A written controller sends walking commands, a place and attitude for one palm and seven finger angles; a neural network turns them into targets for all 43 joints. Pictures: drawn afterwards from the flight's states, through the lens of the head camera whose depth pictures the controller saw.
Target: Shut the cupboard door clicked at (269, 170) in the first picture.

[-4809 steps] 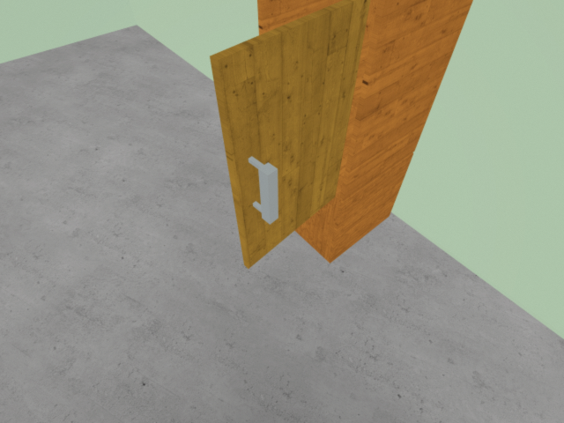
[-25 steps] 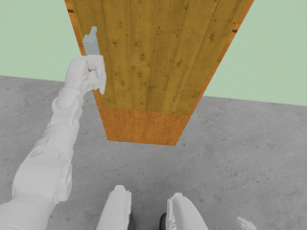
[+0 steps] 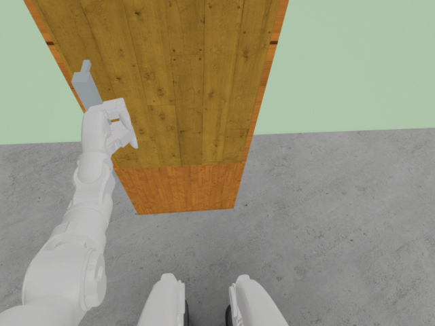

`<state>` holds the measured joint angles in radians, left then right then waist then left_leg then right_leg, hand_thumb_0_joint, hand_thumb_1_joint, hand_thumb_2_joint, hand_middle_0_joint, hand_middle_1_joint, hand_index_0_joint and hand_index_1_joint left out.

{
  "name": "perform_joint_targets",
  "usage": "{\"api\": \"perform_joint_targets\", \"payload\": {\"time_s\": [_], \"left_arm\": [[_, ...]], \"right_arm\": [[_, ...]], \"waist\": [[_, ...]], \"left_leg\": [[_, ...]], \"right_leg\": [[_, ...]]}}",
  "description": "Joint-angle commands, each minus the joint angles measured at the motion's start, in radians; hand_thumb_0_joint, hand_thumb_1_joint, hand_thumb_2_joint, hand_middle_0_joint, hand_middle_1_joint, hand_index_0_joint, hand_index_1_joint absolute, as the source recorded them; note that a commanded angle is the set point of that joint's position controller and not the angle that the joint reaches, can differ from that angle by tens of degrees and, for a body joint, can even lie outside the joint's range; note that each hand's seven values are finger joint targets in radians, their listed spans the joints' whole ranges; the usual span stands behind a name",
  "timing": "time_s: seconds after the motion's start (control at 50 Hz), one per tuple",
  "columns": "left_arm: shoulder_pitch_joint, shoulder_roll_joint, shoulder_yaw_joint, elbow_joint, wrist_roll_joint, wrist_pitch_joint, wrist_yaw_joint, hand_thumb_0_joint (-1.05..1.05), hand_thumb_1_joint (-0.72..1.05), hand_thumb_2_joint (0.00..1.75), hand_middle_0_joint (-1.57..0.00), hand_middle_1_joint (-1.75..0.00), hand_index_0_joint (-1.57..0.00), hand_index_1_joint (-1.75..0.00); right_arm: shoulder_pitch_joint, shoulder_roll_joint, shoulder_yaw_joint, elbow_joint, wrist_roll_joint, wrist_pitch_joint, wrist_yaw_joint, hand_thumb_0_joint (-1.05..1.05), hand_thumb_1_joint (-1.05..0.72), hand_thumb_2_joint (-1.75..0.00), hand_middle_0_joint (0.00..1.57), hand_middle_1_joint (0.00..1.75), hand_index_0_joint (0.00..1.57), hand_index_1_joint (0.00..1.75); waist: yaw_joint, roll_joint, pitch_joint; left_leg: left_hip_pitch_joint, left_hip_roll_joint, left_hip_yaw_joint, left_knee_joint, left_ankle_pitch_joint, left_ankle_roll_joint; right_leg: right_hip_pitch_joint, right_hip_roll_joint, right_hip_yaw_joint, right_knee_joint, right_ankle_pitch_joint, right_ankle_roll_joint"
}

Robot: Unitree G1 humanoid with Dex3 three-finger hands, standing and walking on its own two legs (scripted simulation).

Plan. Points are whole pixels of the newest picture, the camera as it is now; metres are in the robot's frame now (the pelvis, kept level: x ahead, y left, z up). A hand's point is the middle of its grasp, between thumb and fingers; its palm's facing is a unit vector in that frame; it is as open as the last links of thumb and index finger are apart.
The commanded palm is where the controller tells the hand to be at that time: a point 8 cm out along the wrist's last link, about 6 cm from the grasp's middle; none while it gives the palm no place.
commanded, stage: pull the fist back off the door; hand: left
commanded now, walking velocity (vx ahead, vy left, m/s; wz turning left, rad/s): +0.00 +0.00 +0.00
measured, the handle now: (97, 100) +0.55 +0.21 +0.07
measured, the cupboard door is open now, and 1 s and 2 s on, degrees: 0 0 0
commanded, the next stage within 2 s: draw the hand back to the body in 0.30 s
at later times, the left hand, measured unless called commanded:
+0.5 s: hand (122, 148) +0.42 +0.15 +0.07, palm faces +0.03 -1.00 +0.00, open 3.1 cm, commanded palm +0.38 +0.20 +0.09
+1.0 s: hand (62, 155) +0.34 +0.19 +0.17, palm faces +0.09 -0.98 -0.18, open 3.1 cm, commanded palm +0.31 +0.24 +0.18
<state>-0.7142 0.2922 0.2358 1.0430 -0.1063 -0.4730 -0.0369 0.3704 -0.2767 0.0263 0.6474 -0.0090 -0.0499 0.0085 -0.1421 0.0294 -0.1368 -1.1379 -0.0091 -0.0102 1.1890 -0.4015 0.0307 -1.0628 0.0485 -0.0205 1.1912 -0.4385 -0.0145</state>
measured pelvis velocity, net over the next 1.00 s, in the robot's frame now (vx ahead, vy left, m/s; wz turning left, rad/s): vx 0.10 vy -0.01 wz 0.03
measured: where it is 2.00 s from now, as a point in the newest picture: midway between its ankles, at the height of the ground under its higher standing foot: outside the picture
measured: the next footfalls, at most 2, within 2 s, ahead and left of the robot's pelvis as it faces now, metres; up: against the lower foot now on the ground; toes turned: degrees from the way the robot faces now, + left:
none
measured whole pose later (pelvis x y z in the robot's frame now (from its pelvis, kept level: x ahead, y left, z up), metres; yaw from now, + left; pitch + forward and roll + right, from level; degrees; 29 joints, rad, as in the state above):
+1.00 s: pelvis +0.10 -0.01 +0.07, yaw +2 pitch +6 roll -1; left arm 0.27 0.29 0.13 -0.10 -0.18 -0.17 -0.09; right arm 0.26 -0.24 0.04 0.49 0.05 -0.02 -0.07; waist 0.01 0.05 -0.13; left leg -0.57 -0.02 -0.03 0.86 -0.41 0.02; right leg -0.47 0.04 -0.02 0.83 -0.47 -0.03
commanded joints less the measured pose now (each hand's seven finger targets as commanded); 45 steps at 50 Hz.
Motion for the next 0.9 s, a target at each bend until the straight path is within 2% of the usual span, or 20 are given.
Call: {"api": "perform_joint_targets", "payload": {"time_s": [0.0,0.04,0.1,0.12,0.14,0.2,0.28,0.32,0.38,0.4,0.42,0.46,0.5,0.52,0.58,0.66,0.74,0.8,0.82,0.88], "left_arm": [[-0.283,0.199,0.048,-0.319,-0.027,-0.070,0.008,0.00,0.90,0.90,-1.30,-1.50,-1.30,-1.50],[-0.250,0.171,0.023,-0.412,-0.036,-0.080,0.007,0.00,0.90,0.90,-1.30,-1.50,-1.30,-1.50],[-0.189,0.116,-0.028,-0.531,-0.048,-0.098,0.003,0.00,0.90,0.90,-1.30,-1.50,-1.30,-1.50],[-0.134,0.082,-0.049,-0.552,-0.054,-0.099,0.001,0.00,0.90,0.90,-1.30,-1.50,-1.30,-1.50],[-0.064,0.082,-0.042,-0.561,-0.059,-0.096,0.001,0.00,0.90,0.90,-1.30,-1.50,-1.30,-1.50],[0.097,-0.015,-0.133,-0.636,-0.065,-0.075,-0.013,0.00,0.90,0.90,-1.30,-1.50,-1.30,-1.50],[0.195,-0.001,-0.121,-0.658,-0.060,-0.029,-0.014,0.00,0.90,0.90,-1.30,-1.50,-1.30,-1.50],[0.236,0.012,-0.100,-0.741,-0.061,-0.033,-0.007,0.00,0.90,0.90,-1.30,-1.50,-1.30,-1.50],[0.326,-0.026,-0.129,-0.856,-0.068,-0.046,-0.007,0.00,0.90,0.90,-1.30,-1.50,-1.30,-1.50],[0.342,-0.017,-0.130,-0.881,-0.065,-0.049,-0.008,0.00,0.90,0.90,-1.30,-1.50,-1.30,-1.50],[0.382,-0.006,-0.120,-0.935,-0.068,-0.050,-0.011,0.00,0.90,0.90,-1.30,-1.50,-1.30,-1.50],[0.489,0.026,-0.099,-1.051,-0.071,-0.041,-0.018,0.00,0.90,0.90,-1.30,-1.50,-1.30,-1.50],[0.593,0.030,-0.109,-1.133,-0.079,-0.005,-0.032,0.00,0.90,0.90,-1.30,-1.50,-1.30,-1.50],[0.626,0.004,-0.134,-1.165,-0.083,0.018,-0.041,0.00,0.90,0.90,-1.30,-1.50,-1.30,-1.50],[0.716,0.003,-0.122,-1.183,-0.108,0.094,-0.065,0.00,0.90,0.90,-1.30,-1.50,-1.30,-1.50],[0.767,-0.003,-0.106,-1.200,-0.136,0.154,-0.093,0.00,0.90,0.90,-1.30,-1.50,-1.30,-1.50],[0.778,0.036,-0.072,-1.289,-0.154,0.162,-0.114,0.00,0.90,0.90,-1.30,-1.50,-1.30,-1.50],[0.827,0.107,-0.011,-1.359,-0.168,0.158,-0.127,0.00,0.90,0.90,-1.30,-1.50,-1.30,-1.50],[0.833,0.099,-0.014,-1.373,-0.171,0.158,-0.132,0.00,0.90,0.90,-1.27,-1.47,-1.27,-1.47],[0.847,0.104,-0.007,-1.358,-0.182,0.182,-0.141,0.00,0.90,0.90,-1.19,-1.38,-1.19,-1.38]], "right_arm": [[-0.010,-0.144,-0.065,-0.151,0.014,-0.022,-0.021,0.00,-0.90,-0.90,0.20,0.30,0.20,0.30],[-0.025,-0.137,-0.068,-0.162,0.019,-0.018,-0.026,0.00,-0.90,-0.90,0.20,0.30,0.20,0.30],[-0.038,-0.130,-0.072,-0.171,0.025,-0.023,-0.034,0.00,-0.90,-0.90,0.20,0.30,0.20,0.30],[-0.052,-0.128,-0.073,-0.171,0.027,-0.025,-0.032,0.00,-0.90,-0.90,0.20,0.30,0.20,0.30],[-0.060,-0.129,-0.075,-0.170,0.027,-0.025,-0.033,0.00,-0.90,-0.90,0.20,0.30,0.20,0.30],[-0.069,-0.127,-0.076,-0.187,0.030,-0.029,-0.028,0.00,-0.90,-0.90,0.20,0.30,0.20,0.30],[-0.065,-0.122,-0.078,-0.182,0.028,-0.010,-0.026,0.00,-0.90,-0.90,0.20,0.30,0.20,0.30],[-0.073,-0.112,-0.080,-0.191,0.025,-0.011,-0.025,0.00,-0.90,-0.90,0.20,0.30,0.20,0.30],[-0.088,-0.096,-0.081,-0.211,0.022,-0.006,-0.015,0.00,-0.90,-0.90,0.20,0.30,0.20,0.30],[-0.085,-0.097,-0.081,-0.212,0.021,-0.007,-0.017,0.00,-0.90,-0.90,0.20,0.30,0.20,0.30],[-0.092,-0.092,-0.080,-0.220,0.021,-0.006,-0.013,0.00,-0.90,-0.90,0.20,0.30,0.20,0.30],[-0.098,-0.088,-0.083,-0.243,0.024,0.000,-0.012,0.00,-0.90,-0.90,0.20,0.30,0.20,0.30],[-0.093,-0.085,-0.078,-0.267,0.032,0.005,-0.015,0.00,-0.90,-0.90,0.20,0.30,0.20,0.30],[-0.101,-0.075,-0.075,-0.273,0.035,0.006,-0.015,0.00,-0.90,-0.90,0.20,0.30,0.20,0.30],[-0.108,-0.075,-0.069,-0.287,0.047,0.013,-0.024,0.00,-0.90,-0.90,0.20,0.30,0.20,0.30],[-0.129,-0.077,-0.058,-0.301,0.052,0.003,-0.041,0.00,-0.90,-0.90,0.20,0.30,0.20,0.30],[-0.151,-0.075,-0.050,-0.312,0.052,-0.017,-0.054,0.00,-0.90,-0.90,0.20,0.30,0.20,0.30],[-0.157,-0.075,-0.044,-0.319,0.053,-0.031,-0.062,0.00,-0.90,-0.90,0.20,0.30,0.20,0.30],[-0.169,-0.068,-0.040,-0.320,0.056,-0.036,-0.064,0.00,-0.90,-0.90,0.20,0.30,0.20,0.30],[-0.179,-0.069,-0.030,-0.320,0.064,-0.051,-0.066,0.00,-0.90,-0.90,0.20,0.30,0.20,0.30]], "waist": [[0.058,-0.029,-0.360],[0.062,-0.005,-0.368],[0.053,-0.016,-0.365],[0.062,0.008,-0.351],[0.067,-0.022,-0.343],[0.072,0.017,-0.328],[0.072,-0.039,-0.289],[0.098,0.013,-0.338],[0.110,0.021,-0.389],[0.106,0.032,-0.392],[0.127,0.062,-0.413],[0.144,0.057,-0.462],[0.148,0.059,-0.459],[0.142,0.056,-0.438],[0.124,-0.031,-0.320],[0.112,-0.066,-0.234],[0.122,-0.002,-0.248],[0.144,0.024,-0.271],[0.143,0.040,-0.264],[0.138,0.044,-0.156]], "left_leg": [[0.253,-0.003,-0.030,-0.208,-0.230,0.003],[0.294,-0.001,-0.027,-0.220,-0.209,0.002],[0.363,0.003,-0.037,-0.230,-0.190,0.005],[0.386,0.004,-0.040,-0.241,-0.195,0.001],[0.392,0.007,-0.040,-0.243,-0.189,0.001],[0.476,0.013,-0.052,-0.255,-0.062,0.000],[0.478,0.016,-0.042,-0.230,0.105,0.000],[0.528,0.012,-0.037,-0.212,0.224,-0.005],[0.595,0.014,-0.031,-0.192,0.370,-0.010],[0.601,0.016,-0.036,-0.180,0.414,-0.009],[0.630,0.015,-0.036,-0.187,0.453,-0.013],[0.690,0.017,-0.033,-0.201,0.539,-0.012],[0.714,0.017,-0.034,-0.222,0.603,-0.007],[0.723,0.019,-0.029,-0.234,0.617,-0.006],[0.665,0.016,-0.024,-0.281,0.510,-0.001],[0.639,0.002,-0.024,-0.316,0.391,0.002],[0.678,-0.007,-0.022,-0.339,0.372,0.001],[0.702,-0.011,-0.020,-0.356,0.376,0.002],[0.710,-0.010,-0.018,-0.367,0.367,0.002],[0.691,-0.008,-0.024,-0.408,0.272,-0.002]], "right_leg": [[0.225,-0.026,0.069,-0.292,-0.235,-0.003],[0.238,-0.024,0.065,-0.298,-0.212,-0.003],[0.239,-0.017,0.051,-0.304,-0.178,-0.003],[0.226,-0.015,0.043,-0.305,-0.172,-0.004],[0.232,-0.015,0.040,-0.308,-0.163,-0.004],[0.234,-0.006,0.003,-0.284,-0.019,-0.014],[0.268,-0.011,-0.001,-0.272,0.149,-0.008],[0.298,-0.013,-0.001,-0.242,0.262,-0.012],[0.334,-0.013,-0.003,-0.224,0.385,-0.011],[0.332,-0.011,-0.005,-0.211,0.408,-0.012],[0.355,-0.012,-0.001,-0.213,0.437,-0.012],[0.418,-0.010,0.002,-0.225,0.504,-0.010],[0.474,-0.007,0.000,-0.244,0.542,-0.009],[0.487,-0.009,0.000,-0.258,0.569,-0.003],[0.532,-0.006,-0.011,-0.311,0.559,0.004],[0.556,-0.012,-0.017,-0.357,0.522,0.006],[0.593,-0.017,-0.010,-0.379,0.505,0.000],[0.635,-0.017,-0.004,-0.394,0.502,-0.003],[0.632,-0.017,-0.004,-0.402,0.490,-0.003],[0.598,-0.012,-0.012,-0.443,0.370,-0.006]]}}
